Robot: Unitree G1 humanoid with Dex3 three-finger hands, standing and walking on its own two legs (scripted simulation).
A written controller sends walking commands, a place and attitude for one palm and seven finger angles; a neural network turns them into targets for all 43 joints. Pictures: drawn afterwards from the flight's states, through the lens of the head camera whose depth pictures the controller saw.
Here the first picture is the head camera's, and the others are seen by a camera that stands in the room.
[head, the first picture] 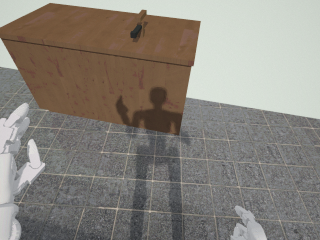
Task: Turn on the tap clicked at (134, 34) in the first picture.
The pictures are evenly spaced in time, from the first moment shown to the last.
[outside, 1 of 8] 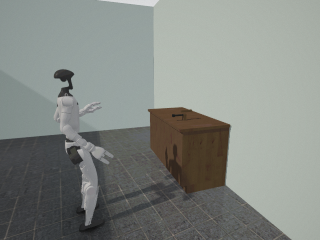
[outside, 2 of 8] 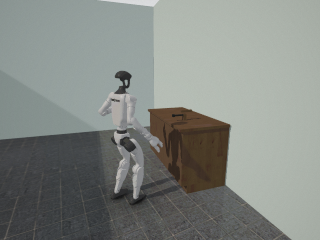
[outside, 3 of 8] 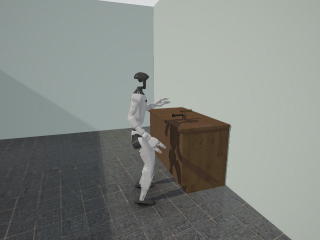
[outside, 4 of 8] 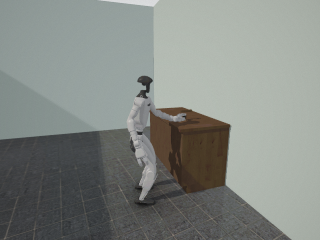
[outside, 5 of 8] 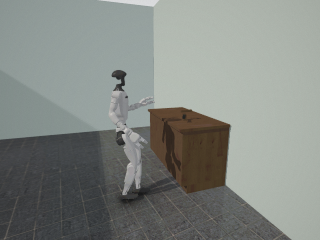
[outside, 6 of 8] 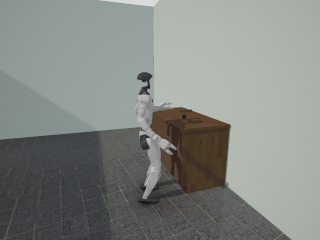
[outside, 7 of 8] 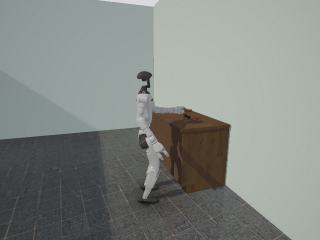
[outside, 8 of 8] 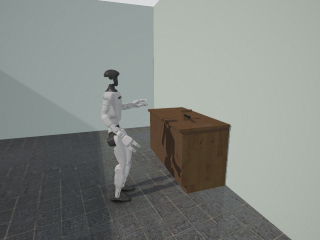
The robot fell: no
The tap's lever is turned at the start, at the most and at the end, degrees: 0 86 85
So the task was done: yes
